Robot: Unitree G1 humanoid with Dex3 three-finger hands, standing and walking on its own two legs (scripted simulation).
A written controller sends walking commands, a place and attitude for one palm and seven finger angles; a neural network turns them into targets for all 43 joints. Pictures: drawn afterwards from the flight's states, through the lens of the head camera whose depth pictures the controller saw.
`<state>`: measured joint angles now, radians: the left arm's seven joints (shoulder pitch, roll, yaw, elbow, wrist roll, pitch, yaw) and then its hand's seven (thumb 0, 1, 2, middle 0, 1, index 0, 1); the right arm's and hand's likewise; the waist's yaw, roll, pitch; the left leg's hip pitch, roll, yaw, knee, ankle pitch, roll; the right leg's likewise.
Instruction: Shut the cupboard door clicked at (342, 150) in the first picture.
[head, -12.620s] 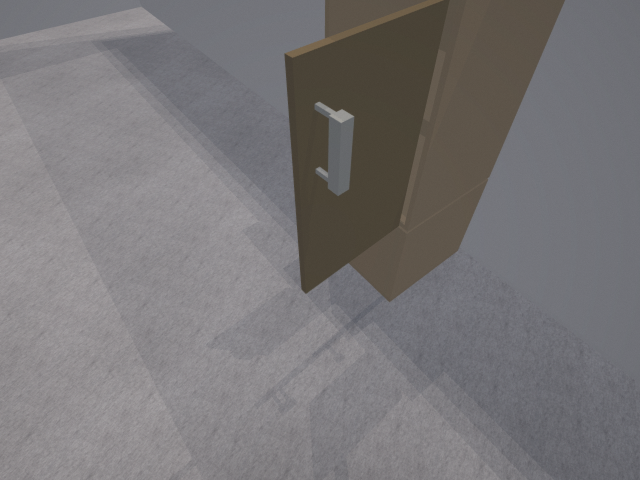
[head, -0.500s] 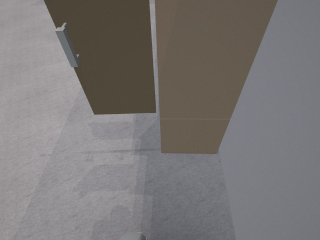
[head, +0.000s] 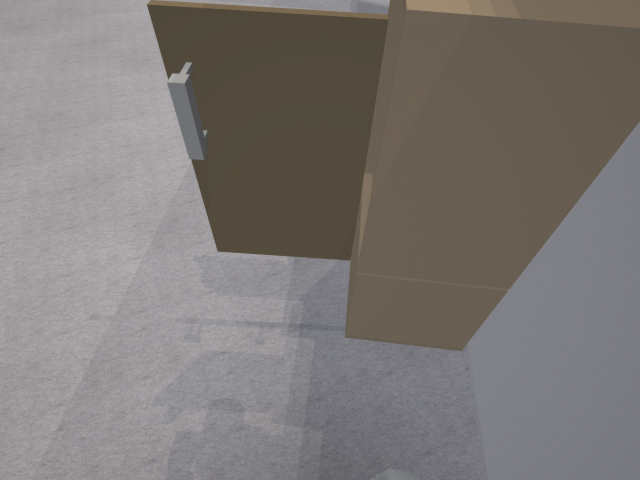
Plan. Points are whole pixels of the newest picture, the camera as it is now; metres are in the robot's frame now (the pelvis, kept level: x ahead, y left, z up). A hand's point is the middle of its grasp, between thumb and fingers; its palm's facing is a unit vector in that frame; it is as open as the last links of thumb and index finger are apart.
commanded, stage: take the last steps up to it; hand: left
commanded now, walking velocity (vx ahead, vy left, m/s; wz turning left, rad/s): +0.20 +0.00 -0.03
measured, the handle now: (193, 112) +0.64 +0.28 +0.09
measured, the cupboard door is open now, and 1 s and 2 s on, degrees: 93 93 93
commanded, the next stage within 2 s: come to a stop and stand still in 0.14 s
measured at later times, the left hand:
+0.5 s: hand (210, 453) +0.18 +0.18 -0.18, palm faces +0.05 -0.98 -0.20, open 7.2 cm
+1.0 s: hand (228, 461) +0.17 +0.15 -0.18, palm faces +0.03 -0.98 -0.21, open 7.3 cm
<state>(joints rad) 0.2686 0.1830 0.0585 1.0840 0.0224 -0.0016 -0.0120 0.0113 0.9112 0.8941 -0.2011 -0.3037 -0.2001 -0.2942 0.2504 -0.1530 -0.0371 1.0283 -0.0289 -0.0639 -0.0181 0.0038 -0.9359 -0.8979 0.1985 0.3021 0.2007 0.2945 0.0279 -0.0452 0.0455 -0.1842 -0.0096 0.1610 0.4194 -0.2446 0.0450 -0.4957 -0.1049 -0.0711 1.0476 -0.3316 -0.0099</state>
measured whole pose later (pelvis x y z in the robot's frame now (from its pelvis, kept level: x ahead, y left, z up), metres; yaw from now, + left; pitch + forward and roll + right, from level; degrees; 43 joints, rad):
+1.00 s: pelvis +0.13 -0.03 -0.01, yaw +0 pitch +0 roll +0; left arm 0.22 0.16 0.02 1.05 0.01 0.00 0.03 0.01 0.91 0.89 -0.20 -0.30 -0.20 -0.30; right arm 0.17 -0.19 -0.05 1.06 -0.01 0.04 -0.02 0.01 -0.90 -0.90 0.20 0.30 0.20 0.29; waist 0.00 0.01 0.04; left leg -0.26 0.02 0.04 0.55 -0.26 -0.02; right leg -0.18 0.00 -0.05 0.54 -0.36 -0.02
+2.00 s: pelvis +0.12 +0.00 +0.00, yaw -2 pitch -1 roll +0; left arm 0.27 0.21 0.00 1.08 0.02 0.00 0.02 0.01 0.91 0.89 -0.20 -0.30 -0.20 -0.29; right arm 0.23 -0.22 0.01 1.07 -0.02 -0.01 0.00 0.01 -0.90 -0.90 0.20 0.30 0.20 0.29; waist 0.02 -0.02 0.02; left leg -0.22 -0.01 0.08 0.50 -0.27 0.04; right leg -0.17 -0.03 0.00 0.50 -0.31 0.02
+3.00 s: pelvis +0.16 -0.01 +0.00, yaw -2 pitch -1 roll +0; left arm 0.24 0.21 -0.02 1.08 0.01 -0.01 0.03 0.01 0.91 0.89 -0.20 -0.30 -0.20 -0.29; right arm 0.22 -0.23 0.00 1.01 -0.02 -0.01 -0.02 0.01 -0.91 -0.90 0.19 0.30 0.20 0.29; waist 0.00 0.02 0.03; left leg -0.14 -0.01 0.07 0.48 -0.32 0.03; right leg -0.23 0.01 -0.09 0.49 -0.24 -0.05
